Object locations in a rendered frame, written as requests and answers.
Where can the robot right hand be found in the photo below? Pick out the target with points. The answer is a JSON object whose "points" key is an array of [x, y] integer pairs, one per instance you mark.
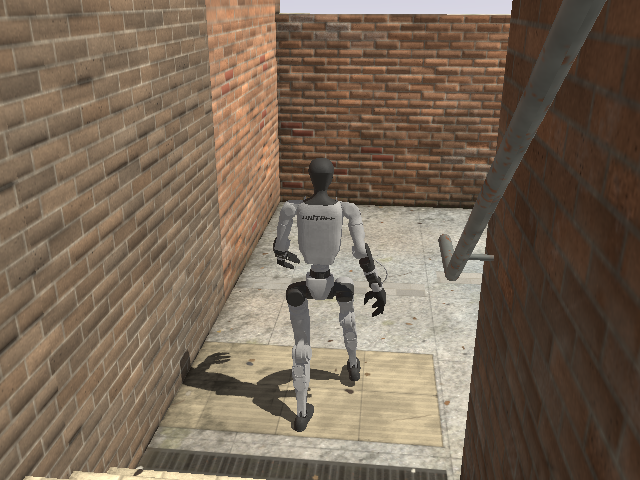
{"points": [[380, 303]]}

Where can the right robot foot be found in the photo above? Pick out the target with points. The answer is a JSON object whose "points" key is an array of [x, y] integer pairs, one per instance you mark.
{"points": [[354, 374]]}

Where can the right robot forearm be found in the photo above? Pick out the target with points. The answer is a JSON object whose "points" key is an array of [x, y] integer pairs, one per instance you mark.
{"points": [[370, 271]]}

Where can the robot left hand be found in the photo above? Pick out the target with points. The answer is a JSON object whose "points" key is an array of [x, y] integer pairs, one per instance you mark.
{"points": [[291, 257]]}

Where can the left robot forearm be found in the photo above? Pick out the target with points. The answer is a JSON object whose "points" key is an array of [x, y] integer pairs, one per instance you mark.
{"points": [[279, 254]]}

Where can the robot left upper arm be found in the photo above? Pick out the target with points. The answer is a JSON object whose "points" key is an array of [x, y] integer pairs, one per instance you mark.
{"points": [[288, 211]]}

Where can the robot right upper arm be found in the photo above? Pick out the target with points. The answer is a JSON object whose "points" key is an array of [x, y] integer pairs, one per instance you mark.
{"points": [[352, 212]]}

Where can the left robot shin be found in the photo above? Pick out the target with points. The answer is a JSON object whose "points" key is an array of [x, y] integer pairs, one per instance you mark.
{"points": [[301, 379]]}

